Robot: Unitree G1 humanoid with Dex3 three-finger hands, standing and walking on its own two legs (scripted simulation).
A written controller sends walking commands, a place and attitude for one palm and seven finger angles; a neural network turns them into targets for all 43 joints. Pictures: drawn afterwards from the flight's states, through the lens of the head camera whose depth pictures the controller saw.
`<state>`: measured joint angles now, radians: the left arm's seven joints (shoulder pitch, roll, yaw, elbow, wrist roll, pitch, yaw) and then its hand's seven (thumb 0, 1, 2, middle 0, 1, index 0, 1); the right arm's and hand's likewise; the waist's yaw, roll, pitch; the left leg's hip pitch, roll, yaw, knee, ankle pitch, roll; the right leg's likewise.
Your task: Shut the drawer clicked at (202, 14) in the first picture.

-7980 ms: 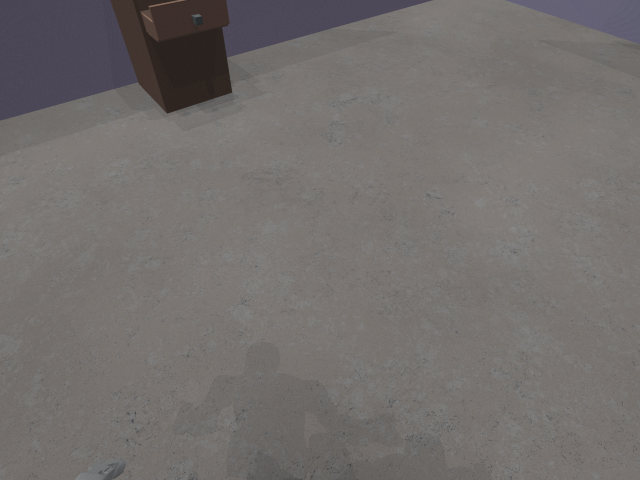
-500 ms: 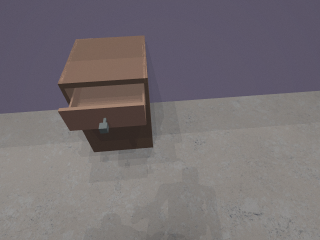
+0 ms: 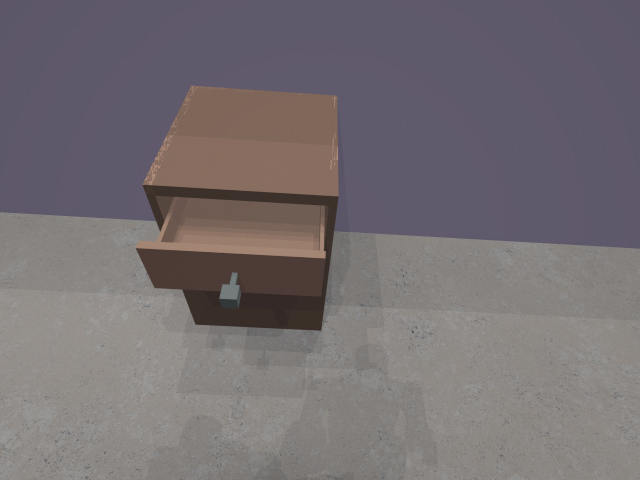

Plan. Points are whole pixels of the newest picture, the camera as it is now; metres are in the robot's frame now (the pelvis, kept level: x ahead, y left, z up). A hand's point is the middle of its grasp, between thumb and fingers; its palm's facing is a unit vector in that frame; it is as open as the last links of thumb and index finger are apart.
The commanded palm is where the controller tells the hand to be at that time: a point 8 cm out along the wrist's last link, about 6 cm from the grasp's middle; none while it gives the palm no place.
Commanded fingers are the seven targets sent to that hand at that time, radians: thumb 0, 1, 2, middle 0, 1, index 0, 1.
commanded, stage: come to a stop and stand still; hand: left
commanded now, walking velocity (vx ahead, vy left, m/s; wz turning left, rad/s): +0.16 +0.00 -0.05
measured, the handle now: (232, 288) +0.50 +0.23 -0.23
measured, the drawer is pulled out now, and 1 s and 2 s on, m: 0.15 0.15 0.15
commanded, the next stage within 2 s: look again from close up in 0.96 s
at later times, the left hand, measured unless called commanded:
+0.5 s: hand out of the picture +0.13 +0.17 -0.15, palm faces +0.00 -0.96 -0.28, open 7.3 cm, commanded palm none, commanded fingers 0.00 0.90 0.90 -0.20 -0.30 -0.20 -0.30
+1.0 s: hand out of the picture +0.01 +0.20 -0.16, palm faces +0.04 -0.98 -0.22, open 7.3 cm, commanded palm none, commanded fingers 0.00 0.90 0.90 -0.20 -0.30 -0.20 -0.30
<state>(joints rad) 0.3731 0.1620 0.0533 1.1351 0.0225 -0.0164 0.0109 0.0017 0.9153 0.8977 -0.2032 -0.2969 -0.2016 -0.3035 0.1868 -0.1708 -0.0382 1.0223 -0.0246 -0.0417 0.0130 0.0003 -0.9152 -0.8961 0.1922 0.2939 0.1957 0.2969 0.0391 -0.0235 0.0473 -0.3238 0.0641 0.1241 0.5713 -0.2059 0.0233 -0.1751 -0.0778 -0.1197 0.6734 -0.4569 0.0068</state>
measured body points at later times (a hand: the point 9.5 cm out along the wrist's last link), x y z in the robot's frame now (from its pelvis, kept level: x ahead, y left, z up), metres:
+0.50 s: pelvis +0.05 -0.02 +0.01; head +0.09 -0.05 +0.45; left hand +0.13 +0.22 -0.13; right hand +0.08 -0.25 -0.16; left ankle +0.01 +0.11 -0.68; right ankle +0.08 -0.12 -0.73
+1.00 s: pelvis +0.02 +0.01 +0.01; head +0.02 +0.01 +0.46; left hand +0.01 +0.25 -0.15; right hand +0.03 -0.21 -0.15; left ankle +0.00 +0.14 -0.73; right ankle +0.08 -0.12 -0.73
